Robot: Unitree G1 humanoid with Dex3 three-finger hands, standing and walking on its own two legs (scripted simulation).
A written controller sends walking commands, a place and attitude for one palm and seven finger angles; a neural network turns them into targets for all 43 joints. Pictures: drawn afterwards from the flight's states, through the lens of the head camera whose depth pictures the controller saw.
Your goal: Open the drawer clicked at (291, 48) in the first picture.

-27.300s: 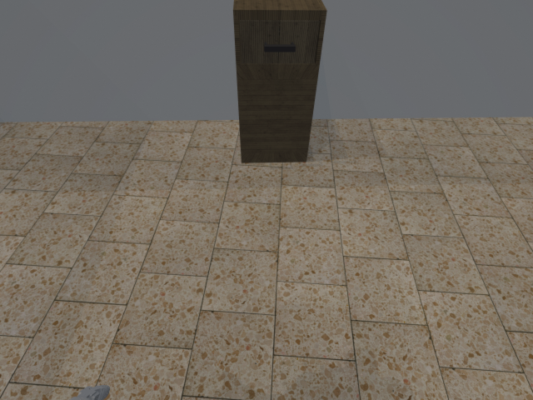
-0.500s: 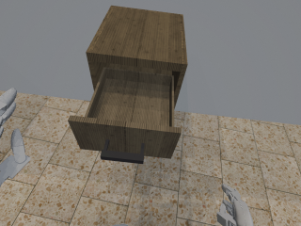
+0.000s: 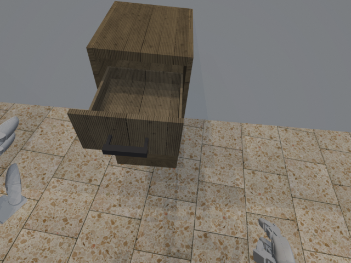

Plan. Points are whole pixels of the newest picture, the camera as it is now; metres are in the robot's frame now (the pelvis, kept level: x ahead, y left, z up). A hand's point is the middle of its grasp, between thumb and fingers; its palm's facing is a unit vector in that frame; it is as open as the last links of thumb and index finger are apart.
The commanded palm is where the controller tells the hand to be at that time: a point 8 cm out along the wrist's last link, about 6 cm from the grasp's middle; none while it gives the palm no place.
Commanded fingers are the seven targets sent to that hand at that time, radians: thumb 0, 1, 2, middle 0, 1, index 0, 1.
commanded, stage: stop stepping back and stand still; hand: left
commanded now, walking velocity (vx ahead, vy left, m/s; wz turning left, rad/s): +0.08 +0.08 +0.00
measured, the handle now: (126, 145) +0.46 +0.17 -0.09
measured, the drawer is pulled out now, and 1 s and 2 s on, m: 0.29 0.29 0.29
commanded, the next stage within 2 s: let the arm hang, fingers relaxed in 0.68 s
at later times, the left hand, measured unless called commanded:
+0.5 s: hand out of the picture +0.07 +0.24 +0.14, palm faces +0.45 -0.79 -0.41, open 7.4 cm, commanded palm +0.01 +0.27 +0.18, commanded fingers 0.00 0.90 0.90 -0.20 -0.30 -0.20 -0.30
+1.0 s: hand out of the picture +0.03 +0.19 -0.13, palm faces +0.12 -0.95 -0.28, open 7.4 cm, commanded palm none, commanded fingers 0.00 0.90 0.90 -0.20 -0.30 -0.20 -0.30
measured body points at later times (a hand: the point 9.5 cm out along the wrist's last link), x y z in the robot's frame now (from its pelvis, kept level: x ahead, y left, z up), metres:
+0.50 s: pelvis -0.09 -0.02 -0.01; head -0.10 -0.02 +0.44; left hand +0.04 +0.28 +0.17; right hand +0.07 -0.26 -0.09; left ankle -0.10 +0.11 -0.74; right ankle -0.07 -0.09 -0.74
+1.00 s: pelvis -0.10 -0.02 -0.02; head -0.09 -0.03 +0.43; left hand +0.02 +0.24 -0.11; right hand +0.03 -0.24 -0.15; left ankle -0.09 +0.10 -0.74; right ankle -0.07 -0.11 -0.74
